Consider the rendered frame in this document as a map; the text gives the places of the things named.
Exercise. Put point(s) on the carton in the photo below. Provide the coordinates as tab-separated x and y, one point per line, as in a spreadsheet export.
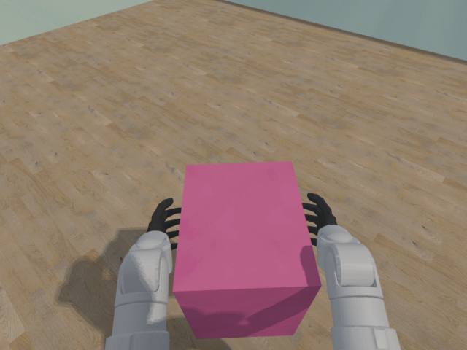
245	265

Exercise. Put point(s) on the robot right forearm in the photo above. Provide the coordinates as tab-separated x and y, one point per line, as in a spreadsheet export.
358	310

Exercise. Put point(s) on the robot left forearm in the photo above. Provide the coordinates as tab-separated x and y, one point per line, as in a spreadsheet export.
142	296

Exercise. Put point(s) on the right robot hand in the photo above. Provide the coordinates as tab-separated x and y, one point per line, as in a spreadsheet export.
322	210

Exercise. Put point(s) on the left robot hand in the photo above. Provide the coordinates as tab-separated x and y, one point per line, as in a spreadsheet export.
159	217

